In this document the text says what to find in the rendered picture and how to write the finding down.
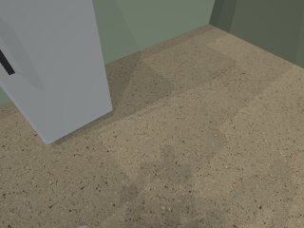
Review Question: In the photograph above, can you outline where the handle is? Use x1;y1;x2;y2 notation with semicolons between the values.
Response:
0;49;15;75

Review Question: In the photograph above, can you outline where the fridge door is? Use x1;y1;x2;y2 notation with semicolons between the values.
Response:
0;0;112;142

